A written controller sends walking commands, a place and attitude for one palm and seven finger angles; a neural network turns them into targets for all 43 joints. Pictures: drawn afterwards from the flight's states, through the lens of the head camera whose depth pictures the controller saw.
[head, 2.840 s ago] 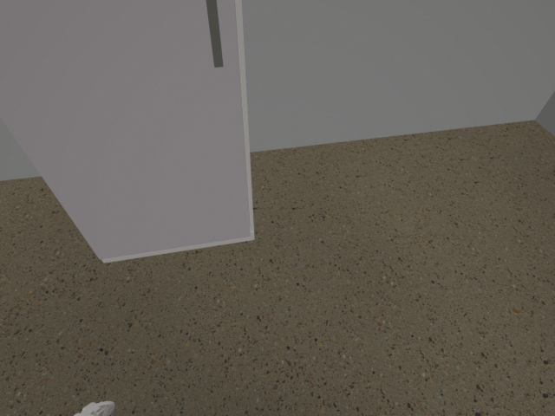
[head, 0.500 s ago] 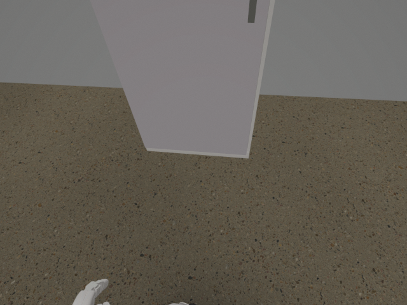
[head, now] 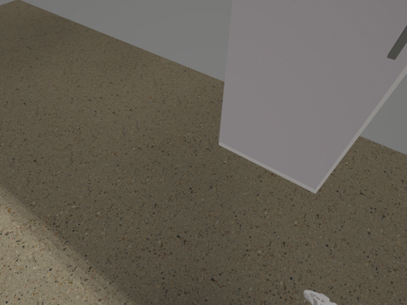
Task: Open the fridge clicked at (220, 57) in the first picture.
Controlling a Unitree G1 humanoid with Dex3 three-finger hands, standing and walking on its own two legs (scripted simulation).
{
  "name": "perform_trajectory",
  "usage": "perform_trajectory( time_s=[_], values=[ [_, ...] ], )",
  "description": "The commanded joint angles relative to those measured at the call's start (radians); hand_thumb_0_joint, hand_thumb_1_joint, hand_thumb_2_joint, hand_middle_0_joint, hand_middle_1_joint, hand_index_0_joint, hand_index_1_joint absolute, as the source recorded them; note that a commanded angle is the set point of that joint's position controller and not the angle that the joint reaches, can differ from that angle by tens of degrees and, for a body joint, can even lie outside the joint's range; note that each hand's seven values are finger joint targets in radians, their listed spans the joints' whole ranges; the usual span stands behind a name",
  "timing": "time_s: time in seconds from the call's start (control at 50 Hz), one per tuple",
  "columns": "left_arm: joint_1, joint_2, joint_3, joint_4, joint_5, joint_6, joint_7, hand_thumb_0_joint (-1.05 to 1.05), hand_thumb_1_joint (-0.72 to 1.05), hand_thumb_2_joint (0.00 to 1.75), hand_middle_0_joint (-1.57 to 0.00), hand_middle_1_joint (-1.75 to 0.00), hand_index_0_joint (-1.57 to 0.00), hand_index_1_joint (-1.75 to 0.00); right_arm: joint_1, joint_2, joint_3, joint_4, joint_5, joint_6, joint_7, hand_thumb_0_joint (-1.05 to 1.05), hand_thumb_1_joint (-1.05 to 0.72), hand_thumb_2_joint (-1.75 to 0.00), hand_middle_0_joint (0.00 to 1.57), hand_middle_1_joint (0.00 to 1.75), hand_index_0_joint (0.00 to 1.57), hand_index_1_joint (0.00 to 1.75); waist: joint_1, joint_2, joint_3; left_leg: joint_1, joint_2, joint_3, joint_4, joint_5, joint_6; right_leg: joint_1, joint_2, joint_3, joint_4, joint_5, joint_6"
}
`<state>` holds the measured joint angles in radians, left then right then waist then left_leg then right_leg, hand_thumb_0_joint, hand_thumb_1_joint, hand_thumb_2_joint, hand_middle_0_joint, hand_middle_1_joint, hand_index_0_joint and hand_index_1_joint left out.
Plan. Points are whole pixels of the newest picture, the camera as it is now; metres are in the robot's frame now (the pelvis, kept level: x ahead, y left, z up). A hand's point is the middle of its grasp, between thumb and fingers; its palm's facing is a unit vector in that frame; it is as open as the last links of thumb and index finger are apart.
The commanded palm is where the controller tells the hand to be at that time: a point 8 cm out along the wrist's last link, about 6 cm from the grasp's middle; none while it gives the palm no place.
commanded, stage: walk to a spot facing it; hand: right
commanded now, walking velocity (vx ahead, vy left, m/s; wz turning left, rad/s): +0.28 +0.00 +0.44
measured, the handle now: out of the picture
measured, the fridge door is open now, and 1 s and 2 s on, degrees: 0 0 0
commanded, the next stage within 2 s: turn to face it in 0.24 s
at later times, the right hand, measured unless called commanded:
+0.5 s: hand out of the picture +0.19 -0.23 -0.18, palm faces -0.12 +0.98 -0.16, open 7.4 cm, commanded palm none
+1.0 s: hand (301, 247) +0.30 -0.20 -0.14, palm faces +0.12 +0.96 -0.24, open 7.4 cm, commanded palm none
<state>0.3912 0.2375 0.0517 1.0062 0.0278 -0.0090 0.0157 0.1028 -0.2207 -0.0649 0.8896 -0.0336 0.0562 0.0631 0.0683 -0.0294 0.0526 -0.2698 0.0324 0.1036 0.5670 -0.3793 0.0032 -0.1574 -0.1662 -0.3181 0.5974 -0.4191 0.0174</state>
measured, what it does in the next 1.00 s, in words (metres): walks ahead: right foot, then left foot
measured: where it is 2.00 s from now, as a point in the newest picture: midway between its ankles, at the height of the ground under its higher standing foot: outside the picture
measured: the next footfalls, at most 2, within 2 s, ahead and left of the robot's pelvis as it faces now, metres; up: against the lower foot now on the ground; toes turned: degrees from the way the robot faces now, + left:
right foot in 0.36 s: +0.25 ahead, -0.11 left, +0.00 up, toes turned -1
left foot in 0.90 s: +0.25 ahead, +0.09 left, +0.00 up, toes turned +0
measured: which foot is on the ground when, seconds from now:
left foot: down 0.00-0.38, up 0.40-0.88, down 0.90-1.00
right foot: down 0.00-0.00, up 0.02-0.34, down 0.36-0.92, up 0.94-1.00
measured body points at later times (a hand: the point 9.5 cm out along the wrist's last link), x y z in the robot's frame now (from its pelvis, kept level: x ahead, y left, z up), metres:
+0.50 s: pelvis +0.15 -0.04 +0.00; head +0.17 -0.08 +0.45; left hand +0.18 +0.20 -0.12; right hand +0.19 -0.28 -0.17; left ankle +0.04 +0.09 -0.65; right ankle +0.21 -0.11 -0.73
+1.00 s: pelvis +0.20 -0.02 +0.00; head +0.22 +0.00 +0.45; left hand +0.23 +0.23 -0.16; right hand +0.29 -0.25 -0.12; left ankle +0.21 +0.09 -0.73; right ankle +0.19 -0.11 -0.68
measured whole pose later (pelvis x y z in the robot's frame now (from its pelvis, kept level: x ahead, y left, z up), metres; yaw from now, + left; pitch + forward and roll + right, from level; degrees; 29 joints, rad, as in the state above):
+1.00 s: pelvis +0.20 -0.02 +0.00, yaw -7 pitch +0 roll +0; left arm 0.28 0.20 0.09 1.01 0.02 0.06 0.00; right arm 0.14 -0.14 -0.05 0.91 -0.02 0.01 -0.03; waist 0.05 -0.05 0.04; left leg -0.26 0.04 0.11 0.54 -0.28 0.02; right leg -0.44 0.05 0.00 0.93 -0.45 0.01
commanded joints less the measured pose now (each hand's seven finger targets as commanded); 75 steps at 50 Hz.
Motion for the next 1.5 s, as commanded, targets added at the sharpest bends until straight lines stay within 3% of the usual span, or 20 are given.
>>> perform_trajectory(
  time_s=[0.0, 0.04, 0.1, 0.28, 0.32, 0.34, 0.36, 0.38, 0.44, 0.5, 0.7, 0.84, 0.86, 0.9, 1.02, 1.18, 1.26, 1.3, 1.34, 1.48],
  values=[
    [-0.225, 0.104, 0.008, -0.188, -0.001, -0.022, -0.010, 0.00, 0.90, 0.90, -0.20, -0.30, -0.20, -0.30, 0.376, -0.310, -0.070, 0.041, 0.029, -0.058, -0.056, 0.00, -0.90, -0.90, 0.20, 0.30, 0.20, 0.30, -0.237, 0.245, -0.152, 0.549, 0.404, -0.587, -0.267, 0.283, 0.249, -0.657, 0.037, 0.202, 0.580, -0.226, 0.046],
    [-0.255, 0.113, 0.020, -0.174, -0.003, -0.021, -0.015, 0.00, 0.90, 0.90, -0.20, -0.30, -0.20, -0.30, 0.254, -0.242, -0.060, 0.016, 0.023, -0.069, -0.068, 0.00, -0.90, -0.90, 0.20, 0.30, 0.20, 0.30, -0.182, 0.208, -0.038, 0.339, 0.335, -0.544, -0.334, 0.009, 0.236, -0.645, -0.015, 0.280, 0.625, -0.070, 0.038],
    [-0.140, 0.077, 0.020, -0.112, 0.007, -0.003, -0.025, 0.00, 0.90, 0.90, -0.20, -0.30, -0.20, -0.30, 0.109, -0.169, -0.030, -0.016, 0.010, -0.087, -0.068, 0.00, -0.90, -0.90, 0.20, 0.30, 0.20, 0.30, -0.064, 0.156, 0.040, 0.085, 0.225, -0.312, -0.353, 0.113, 0.172, -0.465, -0.009, 0.247, 0.478, 0.063, 0.068],
    [-0.132, 0.051, 0.022, -0.129, -0.009, -0.033, -0.033, 0.00, 0.90, 0.90, -0.20, -0.30, -0.20, -0.30, 0.134, -0.187, -0.040, 0.040, 0.005, -0.099, -0.065, 0.00, -0.90, -0.90, 0.20, 0.30, 0.20, 0.30, -0.038, 0.174, 0.025, -0.002, 0.175, -0.283, -0.266, 0.172, 0.132, -0.180, 0.064, 0.205, 0.072, 0.179, 0.047],
    [0.020, 0.096, 0.030, -0.069, -0.004, -0.046, -0.015, 0.00, 0.90, 0.90, -0.20, -0.30, -0.20, -0.30, 0.132, -0.147, -0.035, 0.043, 0.012, -0.087, -0.062, 0.00, -0.90, -0.90, 0.20, 0.30, 0.20, 0.30, 0.028, 0.051, -0.035, -0.065, 0.086, -0.224, -0.056, 0.195, 0.085, 0.071, 0.077, 0.197, -0.084, 0.243, 0.046],
    [0.126, 0.189, 0.048, -0.043, 0.009, -0.053, -0.004, 0.00, 0.90, 0.90, -0.20, -0.30, -0.20, -0.30, 0.187, -0.077, -0.023, 0.047, 0.021, -0.081, -0.060, 0.00, -0.90, -0.90, 0.20, 0.30, 0.20, 0.30, 0.047, -0.206, -0.138, -0.156, -0.028, -0.129, 0.221, 0.045, 0.031, 0.224, -0.104, 0.429, -0.162, 0.266, -0.013],
    [0.181, 0.251, 0.046, -0.031, 0.011, -0.047, -0.001, 0.00, 0.90, 0.90, -0.20, -0.30, -0.20, -0.30, 0.250, -0.029, -0.008, 0.046, 0.026, -0.080, -0.060, 0.00, -0.90, -0.90, 0.20, 0.30, 0.20, 0.30, 0.035, -0.412, -0.189, -0.254, -0.110, -0.044, 0.506, -0.276, -0.002, 0.244, -0.305, 0.701, -0.309, 0.293, -0.108],
    [0.121, 0.211, 0.033, -0.018, 0.005, -0.038, 0.012, 0.00, 0.90, 0.90, -0.20, -0.30, -0.20, -0.30, 0.231, -0.052, -0.009, 0.067, 0.016, -0.074, -0.071, 0.00, -0.90, -0.90, 0.20, 0.30, 0.20, 0.30, 0.028, -0.350, -0.169, -0.257, -0.059, -0.136, 0.627, -0.242, 0.012, 0.138, -0.314, 0.746, -0.372, 0.187, -0.128],
    [-0.071, 0.062, -0.011, -0.035, -0.002, -0.050, 0.016, 0.00, 0.90, 0.90, -0.20, -0.30, -0.20, -0.30, 0.191, -0.015, 0.003, 0.108, 0.009, -0.082, -0.057, 0.00, -0.90, -0.90, 0.20, 0.30, 0.20, 0.30, -0.060, -0.094, 0.009, -0.226, 0.050, -0.104, 0.582, -0.036, -0.011, -0.087, -0.169, 0.527, -0.375, 0.343, -0.142],
    [-0.086, 0.046, -0.015, -0.009, -0.012, -0.053, 0.017, 0.00, 0.90, 0.90, -0.20, -0.30, -0.20, -0.30, 0.235, 0.006, 0.016, 0.140, 0.015, -0.060, -0.069, 0.00, -0.90, -0.90, 0.20, 0.30, 0.20, 0.30, -0.084, -0.117, -0.074, -0.123, 0.052, -0.075, 0.423, 0.017, -0.042, -0.055, -0.085, 0.390, -0.349, 0.600, -0.136],
    [-0.039, 0.082, 0.035, 0.002, -0.001, 0.000, 0.007, 0.00, 0.90, 0.90, -0.20, -0.30, -0.20, -0.30, 0.049, -0.004, -0.011, 0.041, 0.018, -0.037, -0.090, 0.00, -0.90, -0.90, 0.20, 0.30, 0.20, 0.30, -0.036, -0.087, -0.061, -0.192, 0.035, -0.078, 0.297, -0.028, -0.072, -0.012, -0.092, 0.537, -0.296, 0.556, -0.199],
    [-0.108, 0.104, 0.060, -0.049, -0.008, 0.016, -0.002, 0.00, 0.90, 0.90, -0.20, -0.30, -0.20, -0.30, 0.119, -0.025, -0.020, 0.015, 0.027, -0.054, -0.101, 0.00, -0.90, -0.90, 0.20, 0.30, 0.20, 0.30, -0.086, -0.060, -0.093, 0.069, 0.000, -0.068, -0.075, 0.140, -0.054, -0.141, -0.020, 0.594, -0.171, 0.555, -0.153],
    [-0.108, 0.085, 0.061, -0.060, -0.014, 0.015, -0.007, 0.00, 0.90, 0.90, -0.20, -0.30, -0.20, -0.30, 0.149, -0.053, -0.027, 0.012, 0.023, -0.063, -0.106, 0.00, -0.90, -0.90, 0.20, 0.30, 0.20, 0.30, -0.095, 0.015, -0.119, 0.182, 0.058, -0.113, -0.199, 0.224, -0.044, -0.210, 0.028, 0.563, -0.104, 0.452, -0.106],
    [-0.089, 0.022, 0.056, -0.107, -0.012, 0.017, -0.015, 0.00, 0.90, 0.90, -0.20, -0.30, -0.20, -0.30, 0.171, -0.181, -0.044, -0.012, 0.008, -0.068, -0.110, 0.00, -0.90, -0.90, 0.20, 0.30, 0.20, 0.30, -0.094, 0.314, -0.134, 0.265, 0.457, -0.403, -0.269, 0.432, 0.134, -0.434, 0.225, 0.314, 0.267, -0.152, 0.011],
    [-0.145, 0.036, 0.053, -0.093, -0.001, 0.062, -0.036, 0.00, 0.90, 0.90, -0.20, -0.30, -0.20, -0.30, 0.082, -0.096, -0.019, -0.044, 0.010, -0.078, -0.107, 0.00, -0.90, -0.90, 0.20, 0.30, 0.20, 0.30, -0.054, 0.180, -0.036, 0.116, 0.306, -0.108, -0.228, 0.499, 0.118, -0.432, 0.117, 0.309, 0.600, 0.013, 0.055],
    [-0.291, 0.043, 0.027, -0.160, -0.012, 0.057, -0.042, 0.00, 0.90, 0.90, -0.20, -0.30, -0.20, -0.30, 0.166, -0.196, -0.038, -0.011, -0.005, -0.059, -0.094, 0.00, -0.90, -0.90, 0.20, 0.30, 0.20, 0.30, -0.108, 0.250, -0.056, 0.153, 0.331, -0.024, -0.155, 0.588, 0.118, -0.278, 0.129, 0.213, 0.220, -0.031, 0.044],
    [-0.192, 0.104, 0.032, -0.144, -0.009, 0.036, -0.038, 0.00, 0.90, 0.90, -0.20, -0.30, -0.20, -0.30, 0.149, -0.202, -0.041, -0.006, 0.010, -0.047, -0.086, 0.00, -0.90, -0.90, 0.20, 0.30, 0.20, 0.30, -0.046, 0.152, -0.126, 0.056, 0.290, 0.065, 0.053, 0.500, 0.014, 0.014, 0.127, 0.194, -0.157, 0.239, 0.015],
    [-0.093, 0.295, 0.070, -0.135, -0.007, 0.024, -0.028, 0.00, 0.90, 0.90, -0.20, -0.30, -0.20, -0.30, 0.138, -0.095, -0.009, -0.064, 0.015, -0.041, -0.077, 0.00, -0.90, -0.90, 0.20, 0.30, 0.20, 0.30, 0.005, -0.299, -0.187, -0.311, 0.099, 0.056, 0.452, -0.286, -0.092, 0.223, -0.278, 0.651, -0.236, 0.860, -0.201],
    [-0.123, 0.259, 0.061, -0.122, -0.006, 0.022, -0.004, 0.00, 0.90, 0.90, -0.20, -0.30, -0.20, -0.30, 0.063, -0.113, -0.013, -0.046, 0.016, -0.023, -0.089, 0.00, -0.90, -0.90, 0.20, 0.30, 0.20, 0.30, 0.001, -0.200, -0.137, -0.311, 0.100, -0.076, 0.586, -0.223, -0.076, 0.095, -0.229, 0.605, -0.242, 0.692, -0.225],
    [-0.217, 0.152, 0.030, -0.130, -0.011, 0.011, 0.002, 0.00, 0.90, 0.90, -0.20, -0.30, -0.20, -0.30, 0.156, -0.099, -0.012, 0.033, 0.014, -0.019, -0.076, 0.00, -0.90, -0.90, 0.20, 0.30, 0.20, 0.30, -0.060, -0.088, -0.090, -0.225, 0.074, -0.069, 0.485, -0.007, -0.092, 0.055, -0.078, 0.451, -0.282, 0.611, -0.176]
  ],
)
